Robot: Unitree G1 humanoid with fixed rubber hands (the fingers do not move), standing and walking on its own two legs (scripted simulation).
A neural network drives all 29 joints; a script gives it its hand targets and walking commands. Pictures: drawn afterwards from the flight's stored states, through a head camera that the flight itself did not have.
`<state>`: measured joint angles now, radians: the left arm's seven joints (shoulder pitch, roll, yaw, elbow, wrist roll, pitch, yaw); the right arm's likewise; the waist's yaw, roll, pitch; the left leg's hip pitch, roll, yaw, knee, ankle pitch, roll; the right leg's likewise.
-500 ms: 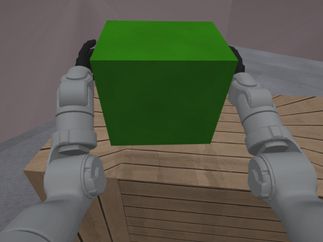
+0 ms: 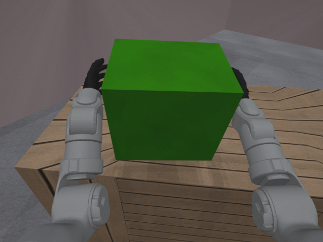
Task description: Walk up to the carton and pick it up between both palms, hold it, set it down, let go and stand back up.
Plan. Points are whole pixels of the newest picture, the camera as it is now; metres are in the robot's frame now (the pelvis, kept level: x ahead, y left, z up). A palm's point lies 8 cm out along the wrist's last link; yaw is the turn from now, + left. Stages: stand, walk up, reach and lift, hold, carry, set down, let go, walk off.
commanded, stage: set down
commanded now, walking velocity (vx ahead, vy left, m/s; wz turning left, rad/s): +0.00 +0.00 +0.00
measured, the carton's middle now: (166, 103) +0.39 -0.01 +0.19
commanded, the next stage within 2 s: none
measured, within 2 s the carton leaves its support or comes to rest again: neither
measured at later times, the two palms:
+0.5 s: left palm (94, 98) +0.38 +0.16 +0.21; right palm (235, 107) +0.36 -0.19 +0.19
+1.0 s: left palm (103, 107) +0.39 +0.15 +0.18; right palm (235, 114) +0.37 -0.20 +0.16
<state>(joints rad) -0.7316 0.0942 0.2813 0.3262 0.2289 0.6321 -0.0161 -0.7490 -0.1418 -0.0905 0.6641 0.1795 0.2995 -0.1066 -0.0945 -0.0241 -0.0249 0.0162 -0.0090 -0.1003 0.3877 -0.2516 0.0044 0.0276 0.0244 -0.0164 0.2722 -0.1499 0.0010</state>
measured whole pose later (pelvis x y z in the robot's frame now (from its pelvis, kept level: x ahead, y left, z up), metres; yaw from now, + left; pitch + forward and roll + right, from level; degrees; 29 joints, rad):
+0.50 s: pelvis +0.00 +0.01 +0.00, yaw -1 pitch -7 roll -2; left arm -0.75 0.08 0.29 0.48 0.24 0.54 0.01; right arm -0.77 -0.12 -0.20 0.82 0.08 0.20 -0.05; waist -0.07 -0.02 -0.04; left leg -0.02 -0.02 -0.07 0.39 -0.24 0.01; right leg -0.01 0.01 0.00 0.28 -0.14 0.01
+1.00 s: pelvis -0.01 +0.00 +0.00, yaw -1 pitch -2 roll -1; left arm -0.81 0.09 0.30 0.74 0.18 0.36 0.05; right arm -0.80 -0.11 -0.29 0.95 -0.03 0.11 -0.03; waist -0.04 -0.02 -0.07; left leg -0.10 -0.01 -0.06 0.35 -0.20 0.00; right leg -0.12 0.02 -0.01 0.27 -0.11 0.00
